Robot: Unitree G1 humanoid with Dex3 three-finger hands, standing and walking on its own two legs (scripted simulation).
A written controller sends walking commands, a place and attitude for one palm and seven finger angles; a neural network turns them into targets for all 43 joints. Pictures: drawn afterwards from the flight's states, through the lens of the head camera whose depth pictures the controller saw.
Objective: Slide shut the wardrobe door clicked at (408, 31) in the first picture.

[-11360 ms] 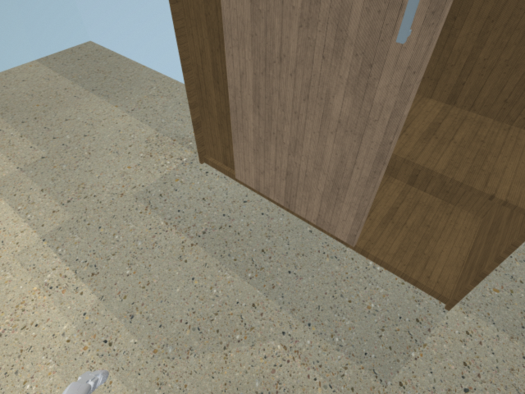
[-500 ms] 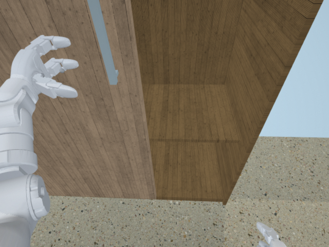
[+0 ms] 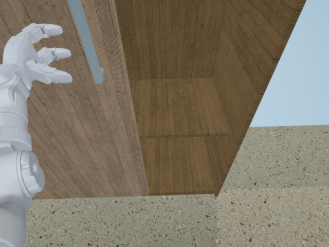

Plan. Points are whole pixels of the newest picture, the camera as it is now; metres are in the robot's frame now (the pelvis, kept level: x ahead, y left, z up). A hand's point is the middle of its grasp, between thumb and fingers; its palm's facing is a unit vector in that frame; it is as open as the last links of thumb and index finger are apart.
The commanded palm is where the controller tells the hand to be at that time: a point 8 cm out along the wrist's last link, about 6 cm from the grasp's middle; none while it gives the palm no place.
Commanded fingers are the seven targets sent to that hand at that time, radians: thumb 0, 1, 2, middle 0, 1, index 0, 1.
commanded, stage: move the hooked fingers beside the handle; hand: left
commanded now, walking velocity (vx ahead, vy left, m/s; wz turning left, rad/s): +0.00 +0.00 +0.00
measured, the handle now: (89, 38) +0.52 +0.18 +0.27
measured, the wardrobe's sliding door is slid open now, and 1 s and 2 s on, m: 0.41 0.41 0.41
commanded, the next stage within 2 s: feel for the door with the fingertips in 0.62 s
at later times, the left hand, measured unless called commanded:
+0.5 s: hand (61, 64) +0.45 +0.23 +0.24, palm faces +0.05 -1.00 -0.05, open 14.0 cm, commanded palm +0.43 +0.28 +0.24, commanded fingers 0.00 -0.50 0.30 -0.30 -1.20 -0.30 -1.20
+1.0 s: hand (73, 62) +0.45 +0.20 +0.24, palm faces +0.02 -1.00 -0.01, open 14.0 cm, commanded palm +0.43 +0.26 +0.24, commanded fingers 0.00 -0.50 0.30 -0.30 -1.20 -0.30 -1.20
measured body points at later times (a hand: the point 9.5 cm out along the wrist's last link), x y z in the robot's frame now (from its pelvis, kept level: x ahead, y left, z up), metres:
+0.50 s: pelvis +0.00 +0.00 +0.00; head +0.02 -0.02 +0.45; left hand +0.44 +0.28 +0.25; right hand +0.09 -0.27 -0.11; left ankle -0.02 +0.12 -0.74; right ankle -0.02 -0.13 -0.74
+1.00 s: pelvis +0.00 +0.00 +0.00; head +0.01 -0.02 +0.45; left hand +0.45 +0.25 +0.25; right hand +0.09 -0.27 -0.11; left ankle -0.02 +0.12 -0.74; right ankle -0.02 -0.13 -0.74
